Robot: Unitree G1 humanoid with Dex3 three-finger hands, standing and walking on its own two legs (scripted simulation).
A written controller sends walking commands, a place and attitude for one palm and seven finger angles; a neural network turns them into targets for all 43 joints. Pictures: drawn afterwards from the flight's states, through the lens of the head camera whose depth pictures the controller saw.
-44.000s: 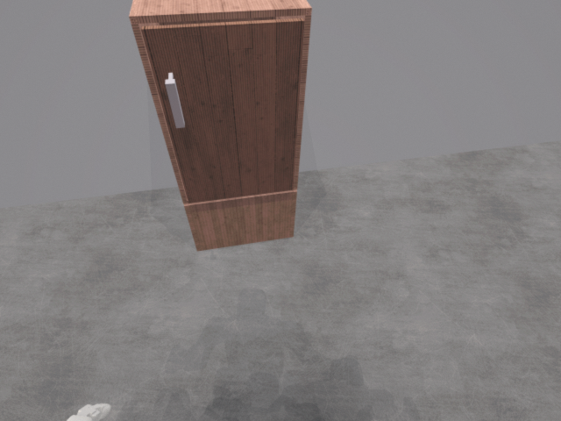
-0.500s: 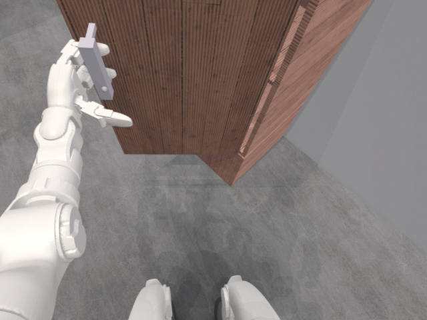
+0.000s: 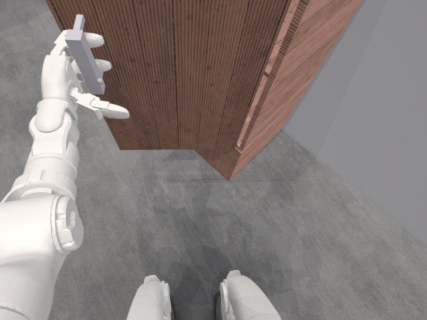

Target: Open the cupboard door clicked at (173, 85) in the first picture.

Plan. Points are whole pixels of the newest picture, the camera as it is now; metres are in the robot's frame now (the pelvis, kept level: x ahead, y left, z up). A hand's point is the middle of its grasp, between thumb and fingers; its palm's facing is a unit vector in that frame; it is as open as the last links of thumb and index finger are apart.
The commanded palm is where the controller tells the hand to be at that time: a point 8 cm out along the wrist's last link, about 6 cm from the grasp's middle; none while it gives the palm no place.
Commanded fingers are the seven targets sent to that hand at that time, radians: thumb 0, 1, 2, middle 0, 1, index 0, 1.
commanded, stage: close the thumb around the handle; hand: left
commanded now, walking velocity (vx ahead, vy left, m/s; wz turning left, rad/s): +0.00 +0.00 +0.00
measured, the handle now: (89, 57) +0.59 +0.17 +0.07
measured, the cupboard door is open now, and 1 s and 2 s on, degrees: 47 48 94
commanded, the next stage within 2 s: pull the door open along its arc in 0.74 s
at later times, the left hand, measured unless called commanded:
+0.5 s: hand (98, 79) +0.54 +0.16 +0.07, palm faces -0.04 -1.00 -0.02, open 8.3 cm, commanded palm +0.51 +0.19 +0.07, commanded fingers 0.00 0.84 0.88 -0.40 -1.34 -0.40 -1.34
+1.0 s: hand (101, 83) +0.53 +0.15 +0.07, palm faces -0.03 -1.00 -0.01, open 5.7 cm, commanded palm +0.48 +0.19 +0.07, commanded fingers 0.00 0.90 0.90 -0.40 -1.35 -0.40 -1.35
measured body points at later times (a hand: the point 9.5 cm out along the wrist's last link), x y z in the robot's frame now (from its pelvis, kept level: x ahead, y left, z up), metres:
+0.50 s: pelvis +0.01 +0.00 +0.00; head +0.16 +0.02 +0.43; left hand +0.53 +0.21 +0.07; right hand +0.00 -0.26 -0.11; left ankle +0.02 +0.10 -0.65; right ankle +0.00 -0.11 -0.65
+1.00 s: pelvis +0.01 +0.01 +0.00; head +0.15 +0.02 +0.43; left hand +0.52 +0.21 +0.07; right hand +0.00 -0.25 -0.11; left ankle +0.02 +0.10 -0.65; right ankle +0.00 -0.11 -0.65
